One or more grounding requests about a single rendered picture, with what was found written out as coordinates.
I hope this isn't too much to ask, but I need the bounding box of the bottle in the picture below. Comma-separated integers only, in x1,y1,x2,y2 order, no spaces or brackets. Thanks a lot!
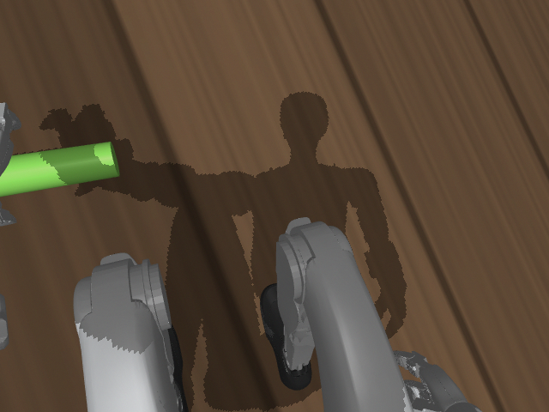
0,142,119,197

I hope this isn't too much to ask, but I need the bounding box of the left robot foot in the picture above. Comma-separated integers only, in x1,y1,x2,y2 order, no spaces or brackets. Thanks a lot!
168,325,189,412

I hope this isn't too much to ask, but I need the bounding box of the left robot hand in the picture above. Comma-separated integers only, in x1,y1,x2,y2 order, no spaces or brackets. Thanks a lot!
0,102,21,227

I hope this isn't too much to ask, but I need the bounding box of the right robot foot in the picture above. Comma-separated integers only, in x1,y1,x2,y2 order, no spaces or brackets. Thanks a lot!
260,283,311,391

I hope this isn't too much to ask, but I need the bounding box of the right robot hand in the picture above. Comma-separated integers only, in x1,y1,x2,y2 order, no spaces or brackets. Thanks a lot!
393,350,468,412

